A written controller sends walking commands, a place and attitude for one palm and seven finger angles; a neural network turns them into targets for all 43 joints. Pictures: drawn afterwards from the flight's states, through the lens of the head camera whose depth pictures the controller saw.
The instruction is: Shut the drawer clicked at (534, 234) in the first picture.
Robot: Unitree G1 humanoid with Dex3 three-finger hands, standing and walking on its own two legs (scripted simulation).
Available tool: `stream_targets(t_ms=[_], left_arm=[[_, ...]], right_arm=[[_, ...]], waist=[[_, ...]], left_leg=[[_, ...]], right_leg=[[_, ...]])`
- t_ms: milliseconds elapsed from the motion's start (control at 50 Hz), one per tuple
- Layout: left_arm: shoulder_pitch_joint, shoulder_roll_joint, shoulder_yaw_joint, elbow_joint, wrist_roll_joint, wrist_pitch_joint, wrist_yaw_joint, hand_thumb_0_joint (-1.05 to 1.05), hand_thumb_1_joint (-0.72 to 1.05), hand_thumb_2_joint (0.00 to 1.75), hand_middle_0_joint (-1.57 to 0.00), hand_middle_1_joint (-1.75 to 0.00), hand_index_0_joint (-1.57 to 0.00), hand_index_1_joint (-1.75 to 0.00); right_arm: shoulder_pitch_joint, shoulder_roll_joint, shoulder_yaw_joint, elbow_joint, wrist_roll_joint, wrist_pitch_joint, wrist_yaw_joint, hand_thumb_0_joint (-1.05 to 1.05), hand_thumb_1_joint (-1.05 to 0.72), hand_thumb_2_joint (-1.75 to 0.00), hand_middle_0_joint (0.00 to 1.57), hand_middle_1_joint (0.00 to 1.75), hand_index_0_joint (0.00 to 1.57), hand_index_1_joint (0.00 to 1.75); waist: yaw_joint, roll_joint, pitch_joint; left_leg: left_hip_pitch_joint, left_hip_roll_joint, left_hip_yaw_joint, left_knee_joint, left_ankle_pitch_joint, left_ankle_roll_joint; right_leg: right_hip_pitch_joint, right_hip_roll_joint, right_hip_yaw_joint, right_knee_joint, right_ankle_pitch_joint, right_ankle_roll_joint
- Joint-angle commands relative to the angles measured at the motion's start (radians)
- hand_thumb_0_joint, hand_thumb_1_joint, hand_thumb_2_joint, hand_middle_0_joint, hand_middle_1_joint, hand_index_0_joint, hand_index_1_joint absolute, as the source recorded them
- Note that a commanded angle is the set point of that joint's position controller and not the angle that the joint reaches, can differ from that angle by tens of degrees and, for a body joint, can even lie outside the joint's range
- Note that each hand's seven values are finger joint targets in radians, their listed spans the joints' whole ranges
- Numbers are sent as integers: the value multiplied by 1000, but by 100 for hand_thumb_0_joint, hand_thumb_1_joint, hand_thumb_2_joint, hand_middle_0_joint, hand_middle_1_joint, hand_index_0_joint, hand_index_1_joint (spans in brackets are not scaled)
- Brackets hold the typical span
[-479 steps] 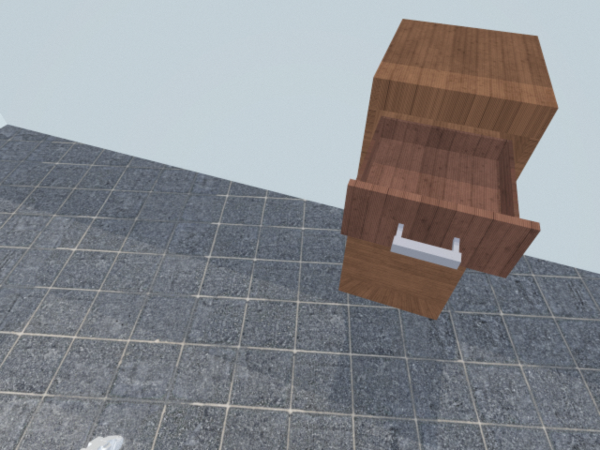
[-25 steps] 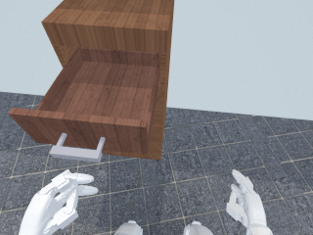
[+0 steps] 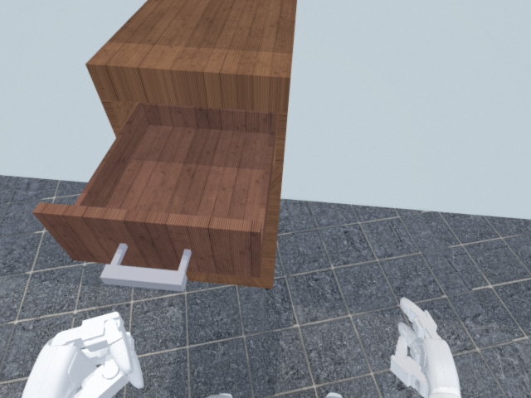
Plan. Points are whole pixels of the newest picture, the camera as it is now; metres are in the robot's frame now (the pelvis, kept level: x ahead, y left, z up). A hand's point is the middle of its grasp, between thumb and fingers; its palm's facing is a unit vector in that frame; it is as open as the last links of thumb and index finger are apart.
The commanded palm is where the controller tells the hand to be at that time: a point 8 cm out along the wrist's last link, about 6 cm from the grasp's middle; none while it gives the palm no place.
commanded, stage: raise the hand and make a fist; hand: left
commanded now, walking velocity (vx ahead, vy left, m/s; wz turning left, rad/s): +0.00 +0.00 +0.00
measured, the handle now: (149, 265) +0.30 +0.21 +0.03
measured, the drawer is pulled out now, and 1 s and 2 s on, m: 0.29 0.29 0.29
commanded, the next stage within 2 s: bring the fist close to the handle in 0.76 s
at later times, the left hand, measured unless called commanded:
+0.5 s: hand (108, 364) +0.14 +0.18 +0.12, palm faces +0.04 -0.99 -0.11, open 3.2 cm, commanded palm +0.08 +0.24 +0.13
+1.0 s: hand (112, 371) +0.14 +0.18 +0.11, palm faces +0.05 -0.99 -0.09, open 3.2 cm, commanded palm +0.09 +0.23 +0.11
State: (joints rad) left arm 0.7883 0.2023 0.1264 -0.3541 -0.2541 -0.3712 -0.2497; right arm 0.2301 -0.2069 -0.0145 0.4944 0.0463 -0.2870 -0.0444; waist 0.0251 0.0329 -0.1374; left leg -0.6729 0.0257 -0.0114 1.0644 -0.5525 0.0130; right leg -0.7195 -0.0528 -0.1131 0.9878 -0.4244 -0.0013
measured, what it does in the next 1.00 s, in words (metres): stands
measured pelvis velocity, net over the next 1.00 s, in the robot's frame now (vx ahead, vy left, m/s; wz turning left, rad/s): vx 0.01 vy -0.01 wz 0.00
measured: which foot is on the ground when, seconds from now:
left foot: down 0.00-1.00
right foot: down 0.00-1.00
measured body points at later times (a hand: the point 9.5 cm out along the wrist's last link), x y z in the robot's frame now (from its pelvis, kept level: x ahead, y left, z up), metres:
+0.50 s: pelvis +0.02 +0.00 +0.02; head +0.02 +0.00 +0.47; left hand +0.13 +0.23 +0.13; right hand +0.23 -0.21 -0.02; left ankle -0.01 +0.11 -0.67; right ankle +0.04 -0.13 -0.67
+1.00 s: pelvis +0.01 -0.01 +0.02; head +0.02 -0.01 +0.47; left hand +0.13 +0.23 +0.11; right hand +0.22 -0.22 -0.02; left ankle -0.01 +0.11 -0.67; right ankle +0.04 -0.13 -0.67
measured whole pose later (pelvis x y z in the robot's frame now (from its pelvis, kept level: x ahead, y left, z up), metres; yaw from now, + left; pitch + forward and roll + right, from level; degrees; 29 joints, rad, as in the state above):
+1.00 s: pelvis +0.01 -0.01 +0.02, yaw +0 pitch +6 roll -2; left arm 0.80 0.22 0.17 -0.34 -0.28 -0.31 -0.28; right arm 0.24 -0.21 0.02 0.54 0.06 -0.35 -0.06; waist 0.04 0.05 -0.12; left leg -0.53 0.03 -0.01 0.94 -0.51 0.00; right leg -0.58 -0.04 -0.12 0.87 -0.39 -0.01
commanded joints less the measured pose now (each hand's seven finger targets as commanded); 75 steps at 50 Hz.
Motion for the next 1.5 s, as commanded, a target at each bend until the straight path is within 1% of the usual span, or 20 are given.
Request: stream_targets(t_ms=[0, 160, 280, 340, 400, 420, 480, 600, 680, 760, 820, 920, 1000, 1060, 1080, 1160, 1220, 1340, 1400, 1480], left_arm=[[78, 100, 56, -241, 6, -11, 20, 0, 90, 90, -136, -156, -136, -156], [148, 84, 62, -325, -6, 17, 35, 0, 90, 90, -140, -160, -140, -160], [131, 104, 63, -334, -4, 34, 15, 0, 90, 90, -140, -160, -140, -160], [140, 115, 87, -345, -10, 38, 10, 0, 90, 90, -140, -160, -140, -160], [130, 109, 104, -303, -25, 36, 5, 0, 90, 90, -140, -160, -140, -160], [133, 93, 88, -302, -29, 32, 0, 0, 90, 90, -140, -160, -140, -160], [114, 103, 98, -282, -39, 29, -11, 0, 90, 90, -140, -160, -140, -160], [107, 148, 161, -247, -46, 16, -26, 0, 90, 90, -140, -160, -140, -160], [103, 125, 139, -261, -62, 4, -36, 0, 90, 90, -140, -160, -140, -160], [106, 113, 118, -252, -58, 6, -33, 0, 90, 90, -140, -160, -140, -160], [115, 137, 149, -225, -47, 12, -25, 0, 90, 90, -140, -160, -140, -160], [59, 95, 116, -155, -49, 9, -30, 0, 90, 90, -140, -160, -140, -160], [-5, 126, 122, -160, -34, -23, -27, 0, 90, 90, -140, -160, -140, -160], [-22, 100, 89, -164, -26, -50, -29, 0, 90, 90, -140, -160, -140, -160], [-46, 123, 112, -162, -28, -58, -26, 0, 90, 90, -140, -160, -140, -160], [-45, 111, 121, -104, -30, -63, -21, 0, 90, 90, -140, -160, -140, -160], [-53, 110, 139, -40, -35, -50, -24, 0, 90, 90, -140, -160, -140, -160], [-69, 93, 105, -59, -36, -64, -34, 0, 90, 90, -140, -160, -140, -160], [-112, 108, 111, -52, -30, -88, -21, 0, 90, 90, -140, -160, -140, -160], [-142, 81, 79, -38, -19, -111, -11, 0, 90, 90, -140, -160, -140, -160]], right_arm=[[-96, -106, -39, -197, 9, -57, -3, 0, -90, -90, 20, 30, 20, 30], [-88, -87, -27, -200, 12, -61, 3, 0, -90, -90, 20, 30, 20, 30], [-87, -96, -22, -196, 15, -79, -3, 0, -90, -90, 20, 30, 20, 30], [-84, -90, -20, -186, 19, -87, -6, 0, -90, -90, 20, 30, 20, 30], [-100, -93, -17, -171, 21, -93, -12, 0, -90, -90, 20, 30, 20, 30], [-92, -92, -17, -170, 21, -97, -12, 0, -90, -90, 20, 30, 20, 30], [-92, -95, -16, -168, 21, -106, -16, 0, -90, -90, 20, 30, 20, 30], [-97, -96, -19, -147, 20, -115, -19, 0, -90, -90, 20, 30, 20, 30], [-95, -94, -19, -145, 24, -132, -15, 0, -90, -90, 20, 30, 20, 30], [-98, -97, -20, -144, 23, -141, -12, 0, -90, -90, 20, 30, 20, 30], [-95, -96, -24, -136, 22, -136, -16, 0, -90, -90, 20, 30, 20, 30], [-100, -105, -21, -131, 21, -126, -23, 0, -90, -90, 20, 30, 20, 30], [-89, -115, -23, -124, 9, -127, -20, 0, -90, -90, 20, 30, 20, 30], [-76, -111, -26, -126, 6, -127, -12, 0, -90, -90, 20, 30, 20, 30], [-73, -113, -28, -119, 4, -125, -11, 0, -90, -90, 20, 30, 20, 30], [-79, -111, -34, -118, 4, -107, -10, 0, -90, -90, 20, 30, 20, 30], [-81, -115, -37, -117, 4, -87, -15, 0, -90, -90, 20, 30, 20, 30], [-75, -117, -43, -127, -3, -78, -7, 0, -90, -90, 20, 30, 20, 30], [-74, -119, -44, -119, -11, -72, -5, 0, -90, -90, 20, 30, 20, 30], [-66, -125, -44, -125, -14, -63, 0, 0, -90, -90, 20, 30, 20, 30]], waist=[[8, 13, -47], [24, 38, -51], [13, -8, -33], [23, 14, -47], [24, -9, -10], [22, 13, -11], [18, -23, -9], [28, -1, -32], [26, 28, -28], [23, 4, -15], [25, -27, -19], [9, -37, 50], [0, -24, 6], [-6, 10, -26], [-7, 13, -47], [-6, 2, -42], [-5, -39, -42], [-10, 8, -103], [-21, -9, -95], [-26, 24, -104]], left_leg=[[6, -20, -39, -250, 206, 3], [72, -16, -31, -266, 336, -14], [81, -17, -36, -280, 316, -15], [106, -19, -30, -286, 345, -17], [93, -21, -32, -293, 326, -18], [106, -24, -27, -292, 331, -18], [95, -25, -27, -292, 317, -14], [98, -28, -19, -288, 346, -13], [112, -31, -17, -292, 337, -13], [104, -31, -18, -296, 309, -10], [92, -32, -15, -293, 306, -8], [58, -34, -14, -292, 237, -6], [45, -35, -17, -266, 232, -1], [46, -37, -16, -250, 250, 0], [41, -38, -19, -243, 251, 0], [5, -38, -17, -230, 235, -3], [-29, -38, -21, -224, 225, -3], [-30, -39, -21, -193, 278, -2], [-60, -36, -27, -172, 264, -1], [-78, -36, -31, -156, 239, -4]], right_leg=[[155, 51, 25, -164, 6, -25], [202, 58, 0, -160, 149, -24], [216, 61, 8, -189, 145, -22], [245, 60, 11, -199, 176, -25], [249, 62, 16, -218, 161, -27], [245, 61, 17, -219, 172, -26], [256, 58, 29, -235, 163, -23], [292, 57, 48, -249, 194, -27], [286, 56, 47, -254, 185, -26], [277, 56, 49, -262, 151, -24], [286, 54, 60, -273, 142, -24], [233, 54, 62, -283, 50, -21], [218, 50, 73, -267, 36, -20], [204, 49, 66, -236, 66, -21], [205, 48, 68, -230, 66, -21], [187, 48, 64, -212, 49, -22], [183, 47, 65, -208, 29, -22], [165, 46, 55, -154, 108, -22], [128, 50, 51, -133, 89, -22], [71, 48, 36, -92, 59, -24]])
